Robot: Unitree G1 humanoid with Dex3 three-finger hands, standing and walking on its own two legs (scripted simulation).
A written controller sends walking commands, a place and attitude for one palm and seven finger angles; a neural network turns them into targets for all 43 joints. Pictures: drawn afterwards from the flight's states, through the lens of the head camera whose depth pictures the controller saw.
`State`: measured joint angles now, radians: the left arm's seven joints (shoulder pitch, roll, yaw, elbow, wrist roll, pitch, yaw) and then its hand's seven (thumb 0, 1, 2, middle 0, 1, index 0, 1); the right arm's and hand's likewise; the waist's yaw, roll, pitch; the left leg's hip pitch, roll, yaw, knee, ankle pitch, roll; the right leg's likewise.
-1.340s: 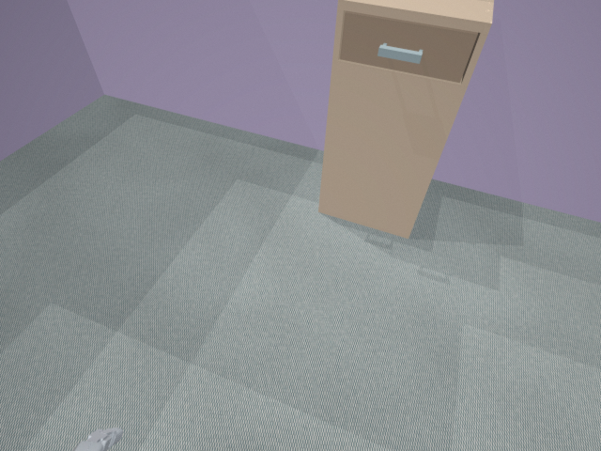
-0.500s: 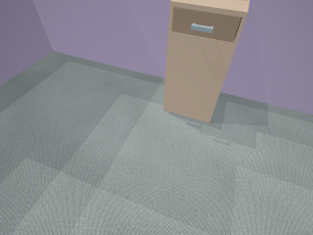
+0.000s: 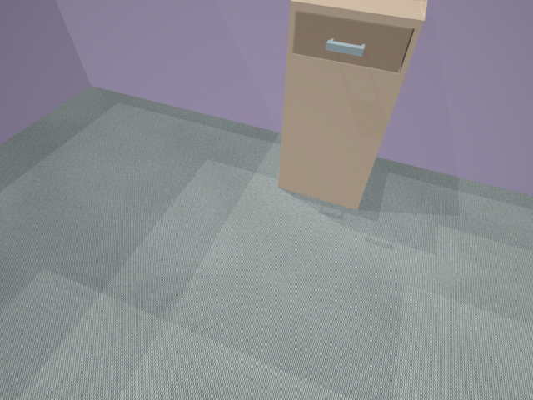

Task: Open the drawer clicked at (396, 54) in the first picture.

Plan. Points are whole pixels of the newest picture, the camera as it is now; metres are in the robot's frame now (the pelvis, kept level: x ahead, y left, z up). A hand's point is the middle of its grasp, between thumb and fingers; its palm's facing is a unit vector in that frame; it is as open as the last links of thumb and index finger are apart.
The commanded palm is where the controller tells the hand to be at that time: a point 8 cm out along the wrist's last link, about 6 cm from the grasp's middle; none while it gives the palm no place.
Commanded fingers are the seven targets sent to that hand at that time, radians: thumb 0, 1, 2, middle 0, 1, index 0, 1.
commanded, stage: look at it before walking up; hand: left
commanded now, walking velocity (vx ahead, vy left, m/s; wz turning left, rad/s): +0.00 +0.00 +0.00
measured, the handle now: (346, 45) +1.18 -0.20 +0.02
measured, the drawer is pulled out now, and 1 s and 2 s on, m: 0.00 0.00 0.00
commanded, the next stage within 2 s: walk to a spot facing it in 0.10 s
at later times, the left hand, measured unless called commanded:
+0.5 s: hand out of the picture +0.07 +0.19 -0.17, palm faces -0.12 -0.96 -0.24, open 7.4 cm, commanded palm none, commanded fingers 0.00 0.90 0.90 -0.20 -0.30 -0.20 -0.30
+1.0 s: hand (222, 392) +0.18 +0.09 -0.18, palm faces -0.15 -0.98 -0.15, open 7.4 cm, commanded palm none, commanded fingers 0.00 0.90 0.90 -0.20 -0.30 -0.20 -0.30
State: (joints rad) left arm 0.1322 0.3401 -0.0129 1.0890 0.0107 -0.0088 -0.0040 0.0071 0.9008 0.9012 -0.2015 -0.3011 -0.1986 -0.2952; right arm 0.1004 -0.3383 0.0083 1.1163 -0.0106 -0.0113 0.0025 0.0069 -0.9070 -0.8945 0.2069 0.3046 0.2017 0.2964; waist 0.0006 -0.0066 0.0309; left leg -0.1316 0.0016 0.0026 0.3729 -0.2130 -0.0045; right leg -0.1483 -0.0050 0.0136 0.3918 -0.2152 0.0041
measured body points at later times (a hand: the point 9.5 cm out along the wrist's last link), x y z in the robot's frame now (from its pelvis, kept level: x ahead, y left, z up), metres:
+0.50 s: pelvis +0.04 -0.02 -0.01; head +0.04 -0.03 +0.44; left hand +0.07 +0.24 -0.16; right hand +0.04 -0.28 -0.16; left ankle -0.01 +0.12 -0.75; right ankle +0.02 -0.12 -0.72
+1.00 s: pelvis +0.22 -0.07 -0.01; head +0.23 -0.07 +0.44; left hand +0.19 +0.14 -0.17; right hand +0.26 -0.31 -0.16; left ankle +0.37 +0.02 -0.70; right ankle +0.06 -0.13 -0.75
